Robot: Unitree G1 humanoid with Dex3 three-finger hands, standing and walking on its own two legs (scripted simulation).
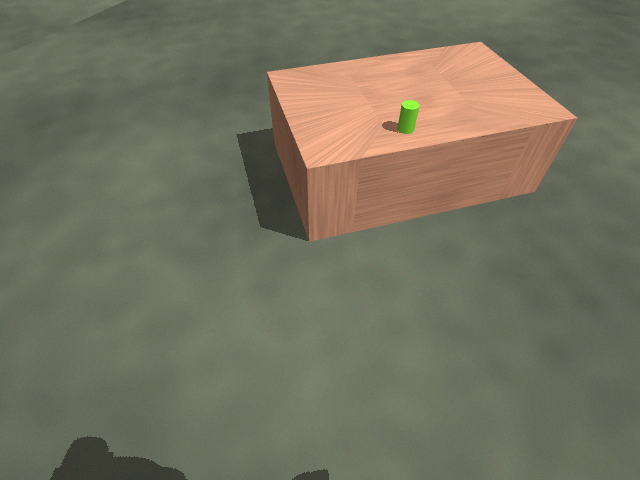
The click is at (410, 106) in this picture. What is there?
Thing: squat round
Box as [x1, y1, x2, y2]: [398, 100, 418, 133]
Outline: 412,100 406,100 402,102 398,130 403,133 412,132 414,128 418,103
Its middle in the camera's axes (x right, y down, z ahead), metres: +0.34 -0.45 +1.44
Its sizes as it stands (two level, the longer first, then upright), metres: 0.063 0.063 0.102
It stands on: a support 0.39 m high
